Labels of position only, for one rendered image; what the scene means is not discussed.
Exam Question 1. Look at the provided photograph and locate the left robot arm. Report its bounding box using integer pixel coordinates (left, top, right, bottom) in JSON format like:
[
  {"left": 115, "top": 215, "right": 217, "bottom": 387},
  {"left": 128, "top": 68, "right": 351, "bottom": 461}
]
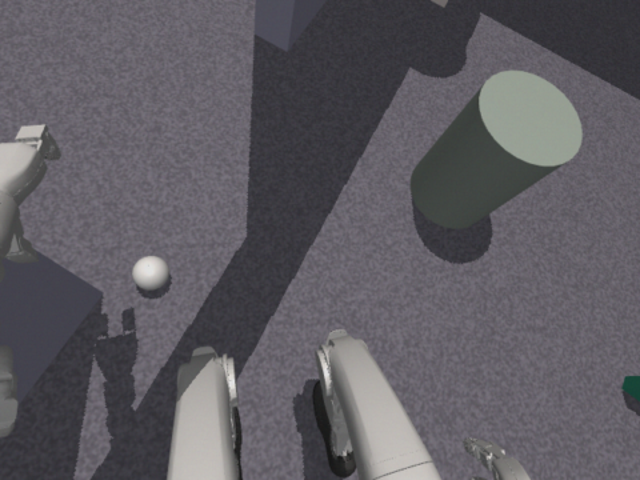
[{"left": 0, "top": 191, "right": 20, "bottom": 438}]

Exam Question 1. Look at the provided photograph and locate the left robot hand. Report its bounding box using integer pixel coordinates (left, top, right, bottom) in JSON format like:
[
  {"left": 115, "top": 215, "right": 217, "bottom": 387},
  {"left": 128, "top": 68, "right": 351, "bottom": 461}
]
[{"left": 0, "top": 124, "right": 61, "bottom": 263}]

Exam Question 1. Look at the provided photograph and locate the right robot foot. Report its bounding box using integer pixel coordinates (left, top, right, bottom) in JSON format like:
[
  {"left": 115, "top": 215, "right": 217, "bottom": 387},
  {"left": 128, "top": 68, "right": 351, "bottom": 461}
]
[{"left": 313, "top": 380, "right": 356, "bottom": 477}]

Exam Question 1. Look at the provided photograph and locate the right robot hand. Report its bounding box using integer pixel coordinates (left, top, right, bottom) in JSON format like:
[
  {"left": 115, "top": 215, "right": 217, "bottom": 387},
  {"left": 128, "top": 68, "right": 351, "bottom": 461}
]
[{"left": 463, "top": 438, "right": 531, "bottom": 480}]

